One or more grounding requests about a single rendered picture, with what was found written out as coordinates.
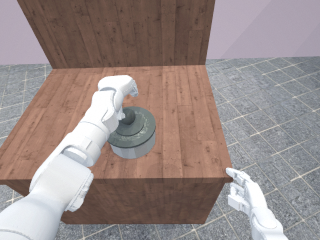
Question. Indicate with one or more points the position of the pot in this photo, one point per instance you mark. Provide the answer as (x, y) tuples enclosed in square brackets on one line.
[(135, 152)]

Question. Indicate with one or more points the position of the table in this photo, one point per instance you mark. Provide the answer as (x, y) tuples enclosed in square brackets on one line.
[(162, 45)]

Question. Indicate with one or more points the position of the right robot hand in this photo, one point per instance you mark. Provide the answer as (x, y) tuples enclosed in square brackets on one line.
[(247, 198)]

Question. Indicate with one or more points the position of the robot left upper arm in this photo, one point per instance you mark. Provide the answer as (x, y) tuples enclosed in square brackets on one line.
[(62, 187)]

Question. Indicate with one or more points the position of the lid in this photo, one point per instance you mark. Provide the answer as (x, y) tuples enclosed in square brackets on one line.
[(135, 134)]

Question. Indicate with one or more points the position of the robot left forearm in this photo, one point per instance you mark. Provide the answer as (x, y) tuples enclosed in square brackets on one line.
[(85, 142)]

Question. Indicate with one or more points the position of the robot right forearm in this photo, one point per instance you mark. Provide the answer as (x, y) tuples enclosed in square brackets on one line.
[(264, 225)]

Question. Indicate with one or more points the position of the knob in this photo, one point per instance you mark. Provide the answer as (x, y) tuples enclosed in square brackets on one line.
[(129, 116)]

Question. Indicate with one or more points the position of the left robot hand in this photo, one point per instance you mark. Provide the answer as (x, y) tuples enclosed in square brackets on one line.
[(125, 83)]

